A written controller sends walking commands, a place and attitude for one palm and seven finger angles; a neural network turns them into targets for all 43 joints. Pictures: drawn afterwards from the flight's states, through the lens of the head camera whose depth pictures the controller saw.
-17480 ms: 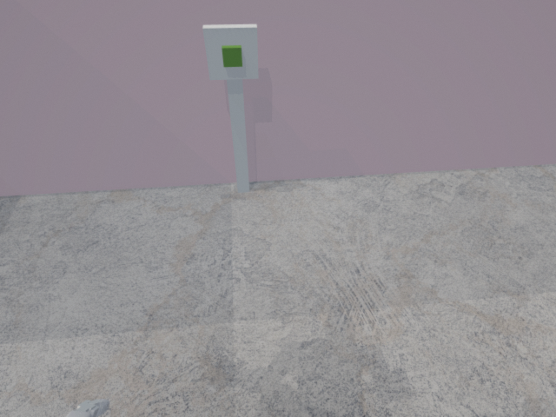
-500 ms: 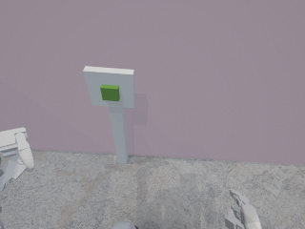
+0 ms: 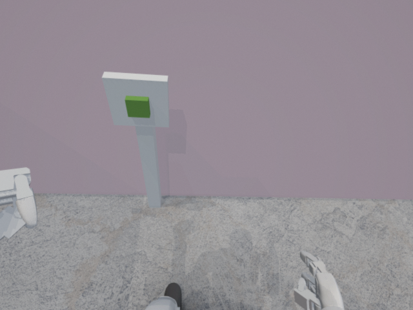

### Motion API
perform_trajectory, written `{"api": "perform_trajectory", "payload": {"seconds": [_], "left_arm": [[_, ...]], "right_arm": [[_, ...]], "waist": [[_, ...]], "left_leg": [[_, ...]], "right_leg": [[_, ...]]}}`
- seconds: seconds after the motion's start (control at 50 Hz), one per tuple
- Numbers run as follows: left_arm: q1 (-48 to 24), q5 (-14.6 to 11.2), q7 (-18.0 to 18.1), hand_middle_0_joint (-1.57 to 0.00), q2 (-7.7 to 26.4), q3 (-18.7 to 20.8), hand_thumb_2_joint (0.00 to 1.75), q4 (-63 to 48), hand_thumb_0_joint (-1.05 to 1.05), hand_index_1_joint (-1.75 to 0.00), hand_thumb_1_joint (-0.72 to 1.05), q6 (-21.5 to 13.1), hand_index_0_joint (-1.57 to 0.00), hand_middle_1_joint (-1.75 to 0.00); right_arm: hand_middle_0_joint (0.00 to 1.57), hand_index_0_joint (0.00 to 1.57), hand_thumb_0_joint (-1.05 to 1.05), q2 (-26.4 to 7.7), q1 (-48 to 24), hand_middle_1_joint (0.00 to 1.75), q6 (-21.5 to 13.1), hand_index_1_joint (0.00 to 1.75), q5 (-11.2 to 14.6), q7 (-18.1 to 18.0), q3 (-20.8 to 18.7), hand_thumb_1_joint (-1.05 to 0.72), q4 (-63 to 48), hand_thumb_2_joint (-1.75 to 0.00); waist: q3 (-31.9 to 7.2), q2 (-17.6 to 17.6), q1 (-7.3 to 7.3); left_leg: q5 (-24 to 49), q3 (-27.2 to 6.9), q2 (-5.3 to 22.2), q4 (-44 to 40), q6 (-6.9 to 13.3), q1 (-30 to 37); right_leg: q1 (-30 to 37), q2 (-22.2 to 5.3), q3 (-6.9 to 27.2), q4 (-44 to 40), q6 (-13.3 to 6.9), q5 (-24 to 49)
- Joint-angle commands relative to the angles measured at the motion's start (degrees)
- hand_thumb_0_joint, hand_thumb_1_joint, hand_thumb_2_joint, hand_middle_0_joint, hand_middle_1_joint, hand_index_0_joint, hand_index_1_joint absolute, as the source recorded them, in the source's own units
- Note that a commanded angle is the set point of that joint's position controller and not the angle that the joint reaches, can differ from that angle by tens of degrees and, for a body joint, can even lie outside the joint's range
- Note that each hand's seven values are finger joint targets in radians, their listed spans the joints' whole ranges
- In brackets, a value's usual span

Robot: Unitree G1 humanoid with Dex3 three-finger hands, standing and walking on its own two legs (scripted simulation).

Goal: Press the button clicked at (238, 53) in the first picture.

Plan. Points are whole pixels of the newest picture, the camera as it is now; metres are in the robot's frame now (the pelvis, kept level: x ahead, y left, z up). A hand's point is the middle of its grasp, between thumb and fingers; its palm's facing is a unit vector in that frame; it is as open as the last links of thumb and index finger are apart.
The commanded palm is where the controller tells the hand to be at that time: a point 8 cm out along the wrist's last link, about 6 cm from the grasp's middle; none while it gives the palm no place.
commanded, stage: stop stepping back and stand still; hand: left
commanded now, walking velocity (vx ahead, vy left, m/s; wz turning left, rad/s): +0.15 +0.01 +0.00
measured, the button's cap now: (138, 106) +0.67 +0.22 -0.04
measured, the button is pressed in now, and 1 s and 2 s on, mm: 0 0 0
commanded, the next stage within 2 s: let the arm hang, fingers relaxed in 1.02 s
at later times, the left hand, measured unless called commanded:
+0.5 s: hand out of the picture +0.12 +0.24 +0.18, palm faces +0.32 -0.83 -0.46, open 3.1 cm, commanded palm +0.08 +0.29 +0.19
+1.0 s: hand out of the picture +0.15 +0.25 +0.17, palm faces +0.35 -0.82 -0.45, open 3.1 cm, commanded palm +0.09 +0.29 +0.19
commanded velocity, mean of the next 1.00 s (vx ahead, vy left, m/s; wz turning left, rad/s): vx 0.09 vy -0.02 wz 0.00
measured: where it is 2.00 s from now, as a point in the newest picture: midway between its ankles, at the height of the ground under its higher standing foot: outside the picture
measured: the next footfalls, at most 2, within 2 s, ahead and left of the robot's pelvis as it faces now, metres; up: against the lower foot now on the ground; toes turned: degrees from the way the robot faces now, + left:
left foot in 0.14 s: +0.03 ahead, +0.13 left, +0.00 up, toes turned +1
right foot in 0.42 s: -0.03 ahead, -0.08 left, +0.00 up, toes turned -2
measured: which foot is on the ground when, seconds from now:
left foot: down 0.00-0.00, up 0.02-0.12, down 0.14-1.00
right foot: down 0.00-0.16, up 0.18-0.40, down 0.42-1.00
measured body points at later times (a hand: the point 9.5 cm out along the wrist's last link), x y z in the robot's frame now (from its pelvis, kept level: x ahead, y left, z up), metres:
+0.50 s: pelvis -0.06 +0.01 +0.01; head -0.07 +0.02 +0.46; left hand +0.10 +0.29 +0.21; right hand +0.10 -0.21 -0.06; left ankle +0.01 +0.10 -0.70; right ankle -0.07 -0.08 -0.72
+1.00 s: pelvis -0.04 +0.01 +0.01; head -0.04 +0.01 +0.46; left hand +0.12 +0.29 +0.19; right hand +0.11 -0.22 -0.08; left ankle -0.01 +0.13 -0.72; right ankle -0.07 -0.08 -0.72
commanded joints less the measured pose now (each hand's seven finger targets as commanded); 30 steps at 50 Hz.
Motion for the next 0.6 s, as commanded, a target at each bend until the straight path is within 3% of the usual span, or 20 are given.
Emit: {"api": "perform_trajectory", "payload": {"seconds": [0.0, 0.02, 0.04, 0.08, 0.1, 0.12, 0.14, 0.16, 0.18, 0.22, 0.28, 0.32, 0.34, 0.36, 0.4, 0.42, 0.44, 0.48, 0.54, 0.58], "left_arm": [[6.97, -0.85, 2.09, -1.3, 7.86, 7.83, 0.9, -12.35, 0.0, -1.5, 0.9, -2.85, -1.3, -1.5], [5.41, 0.49, 2.32, -1.3, 4.52, 4.85, 0.9, -10.78, 0.0, -1.5, 0.9, -0.96, -1.3, -1.5], [1.96, 1.85, 2.59, -1.3, 2.86, 2.99, 0.9, -10.74, 0.0, -1.5, 0.9, -0.33, -1.3, -1.5], [-1.92, 3.13, 3.43, -1.3, 2.98, 1.98, 0.9, -8.99, 0.0, -1.5, 0.9, 0.02, -1.3, -1.5], [-4.58, 3.22, 3.42, -1.3, 4.21, 2.08, 0.9, -11.47, 0.0, -1.5, 0.9, -0.27, -1.3, -1.5], [-5.36, 3.64, 3.78, -1.3, 5.76, 3.12, 0.9, -12.95, 0.0, -1.5, 0.9, -1.23, -1.3, -1.5], [-4.17, 3.79, 3.9, -1.3, 5.86, 3.42, 0.9, -11.23, 0.0, -1.5, 0.9, -1.57, -1.3, -1.5], [-4.38, 3.24, 3.51, -1.3, 5.43, 3.0, 0.9, -14.75, 0.0, -1.5, 0.9, -1.79, -1.3, -1.5], [-4.73, 3.45, 3.55, -1.3, 5.04, 3.26, 0.9, -17.44, 0.0, -1.5, 0.9, -2.04, -1.3, -1.5], [0.11, 3.49, 3.61, -1.3, 3.69, 2.7, 0.9, -16.83, 0.0, -1.5, 0.9, -1.14, -1.3, -1.5], [5.48, 3.5, 3.76, -1.3, 1.73, 1.81, 0.9, -12.57, 0.0, -1.5, 0.9, 1.33, -1.3, -1.5], [6.47, 3.57, 3.68, -1.3, 1.88, 2.08, 0.9, -10.26, 0.0, -1.5, 0.9, 2.16, -1.3, -1.5], [6.31, 3.59, 3.6, -1.3, 2.67, 2.48, 0.9, -9.21, 0.0, -1.5, 0.9, 2.65, -1.3, -1.5], [5.37, 3.53, 3.37, -1.3, 3.23, 2.58, 0.9, -9.53, 0.0, -1.5, 0.9, 2.99, -1.3, -1.5], [2.96, 2.46, 3.28, -1.3, 5.42, 5.51, 0.9, -9.15, 0.0, -1.5, 0.9, 2.79, -1.3, -1.5], [-1.95, 2.23, 3.39, -1.3, 5.2, 4.32, 0.9, -10.94, 0.0, -1.5, 0.9, 2.82, -1.3, -1.5], [-2.36, 2.56, 3.59, -1.3, 3.88, 3.53, 0.9, -9.66, 0.0, -1.5, 0.9, 3.06, -1.3, -1.5], [-2.65, 3.05, 3.86, -1.3, 1.58, 1.4, 0.9, -6.48, 0.0, -1.5, 0.9, 2.87, -1.3, -1.5], [-4.18, 4.07, 4.37, -1.3, 1.29, 0.15, 0.9, -6.62, 0.0, -1.5, 0.9, 1.97, -1.3, -1.5], [-5.09, 4.29, 4.32, -1.3, 1.89, 0.77, 0.9, -9.26, 0.0, -1.5, 0.9, 0.74, -1.3, -1.5]], "right_arm": [[0.2, 0.2, 0.0, -8.32, -2.61, 0.3, -2.63, 0.3, 0.74, 0.13, -4.18, -0.9, -7.45, -0.9], [0.2, 0.2, 0.0, -7.53, -2.47, 0.3, -1.58, 0.3, 0.04, 0.12, -3.96, -0.9, -6.66, -0.9], [0.2, 0.2, 0.0, -6.82, -3.36, 0.3, -1.64, 0.3, 0.19, -0.09, -2.91, -0.9, -7.15, -0.9], [0.2, 0.2, 0.0, -8.04, -3.1, 0.3, -3.13, 0.3, 0.69, -1.78, -1.87, -0.9, -6.78, -0.9], [0.2, 0.2, 0.0, -10.17, -3.41, 0.3, -4.62, 0.3, 1.02, -2.47, -2.68, -0.9, -7.27, -0.9], [0.2, 0.2, 0.0, -10.98, -2.63, 0.3, -6.14, 0.3, 1.09, -2.69, -2.96, -0.9, -7.69, -0.9], [0.2, 0.2, 0.0, -9.95, -1.01, 0.3, -7.26, 0.3, 1.11, -2.39, -3.07, -0.9, -7.49, -0.9], [0.2, 0.2, 0.0, -8.24, -0.12, 0.3, -7.9, 0.3, 0.55, -2.08, -2.81, -0.9, -7.03, -0.9], [0.2, 0.2, 0.0, -8.28, -0.54, 0.3, -8.27, 0.3, 0.1, -1.69, -2.94, -0.9, -6.69, -0.9], [0.2, 0.2, 0.0, -7.59, -0.41, 0.3, -8.81, 0.3, 0.43, -0.66, -2.38, -0.9, -7.24, -0.9], [0.2, 0.2, 0.0, -7.96, -2.38, 0.3, -7.39, 0.3, 0.44, 0.07, -1.9, -0.9, -8.54, -0.9], [0.2, 0.2, 0.0, -8.05, -2.13, 0.3, -5.91, 0.3, 0.17, -0.34, -2.22, -0.9, -8.89, -0.9], [0.2, 0.2, 0.0, -7.73, -2.53, 0.3, -5.06, 0.3, 0.02, -0.52, -2.24, -0.9, -9.05, -0.9], [0.2, 0.2, 0.0, -7.5, -2.25, 0.3, -4.28, 0.3, -0.05, -0.73, -2.45, -0.9, -9.21, -0.9], [0.2, 0.2, 0.0, -7.19, -1.87, 0.3, -2.5, 0.3, -0.87, -0.7, -2.65, -0.9, -7.82, -0.9], [0.2, 0.2, 0.0, -7.3, -1.81, 0.3, -2.05, 0.3, -0.45, -0.79, -2.8, -0.9, -6.95, -0.9], [0.2, 0.2, 0.0, -7.62, -1.07, 0.3, -2.36, 0.3, 0.3, -0.83, -3.15, -0.9, -6.98, -0.9], [0.2, 0.2, 0.0, -7.79, -1.15, 0.3, -2.99, 0.3, 0.61, -0.93, -2.71, -0.9, -6.66, -0.9], [0.2, 0.2, 0.0, -8.06, -1.77, 0.3, -4.43, 0.3, 0.67, -1.94, -2.17, -0.9, -6.31, -0.9], [0.2, 0.2, 0.0, -9.55, -2.1, 0.3, -5.29, 0.3, 0.62, -2.08, -2.3, -0.9, -7.61, -0.9]], "waist": [[-8.37, -10.93, 3.46], [-3.93, -8.95, 2.64], [-0.83, -6.24, 1.69], [1.92, -1.46, 0.55], [0.61, 4.09, 1.37], [-3.95, 9.82, 2.98], [-8.24, 8.46, 3.4], [-10.94, 14.18, 2.03], [-11.46, 16.52, 2.24], [-10.48, 10.86, 2.43], [-5.01, 13.25, 2.35], [-3.43, 12.33, 2.32], [-3.26, 9.25, 2.39], [-3.07, 4.96, 2.13], [-4.85, -5.65, 1.73], [-4.87, -10.24, 1.73], [-3.82, -11.67, 1.62], [-0.91, -6.81, 1.13], [0.72, -0.36, 1.28], [1.13, 8.78, 2.0]], "left_leg": [[-22.85, 0.05, -5.68, 35.59, -5.88, 22.72], [-24.41, -1.87, -3.21, 40.24, -4.79, 14.5], [-25.47, -2.86, -0.85, 32.99, -3.2, 10.36], [-17.26, -0.98, -0.88, 5.06, -2.0, 12.88], [-7.86, -5.34, 2.97, -4.23, -0.96, 15.66], [0.02, -12.63, 8.96, -4.81, 1.56, 20.25], [4.21, -16.74, 11.74, -4.88, 3.06, 26.11], [-3.32, -21.04, 11.62, -10.12, 0.76, 27.07], [-12.22, -22.25, 12.66, -12.62, 0.36, 25.53], [-21.01, -19.02, 12.37, -12.66, 3.21, 22.6], [-39.94, -11.86, 8.86, -20.06, 0.43, 8.08], [-40.99, -8.01, 6.17, -18.18, -1.28, 3.34], [-39.33, -5.69, 4.49, -14.99, -1.81, 2.32], [-35.03, -3.07, 1.94, -8.81, -2.41, 4.11], [-22.67, 0.21, -1.44, 14.9, -2.91, 13.32], [-21.84, 0.31, -1.92, 22.69, -3.11, 11.64], [-21.56, -0.44, -1.64, 27.28, -2.6, 8.15], [-24.04, -0.23, 0.13, 23.07, -1.47, 9.31], [-22.72, 1.43, 0.35, 4.59, 0.27, 17.61], [-22.68, -9.85, 6.89, -3.33, 3.46, 16.97]], "right_leg": [[-31.54, -24.23, 20.41, -24.67, -11.72, -13.8], [-28.51, -23.98, 16.19, -21.1, -12.36, -7.78], [-21.56, -20.26, 11.45, -16.42, -9.52, 4.62], [-12.84, -11.98, 3.82, -6.95, -2.97, 16.94], [-9.95, -7.64, 0.86, -0.61, 0.27, 14.34], [-10.05, -4.57, 0.6, 3.13, 1.58, 9.91], [-11.55, -2.95, 1.19, 5.36, 1.63, 2.64], [-11.8, -2.13, 1.71, 11.03, 1.52, -4.33], [-10.83, -2.51, 3.83, 15.48, 1.39, -6.1], [-8.81, -3.63, 4.22, 13.1, 1.33, -2.97], [1.37, -0.57, -2.52, 6.56, 0.81, -2.87], [7.07, 0.46, -5.11, -1.23, 0.14, -1.76], [8.92, -0.34, -4.71, -5.78, -0.43, -1.37], [6.82, -2.46, -2.32, -11.52, -1.41, -1.42], [-8.8, -16.62, 14.27, -21.52, -7.5, -7.48], [-11.56, -21.17, 18.76, -22.67, -10.13, -14.94], [-10.77, -21.76, 20.27, -21.82, -11.19, -15.43], [-12.95, -19.94, 14.54, -18.65, -9.11, -11.66], [-13.02, -14.39, 7.97, -11.35, -5.15, -7.55], [-11.64, -6.84, 2.89, -1.64, -0.73, 1.47]]}}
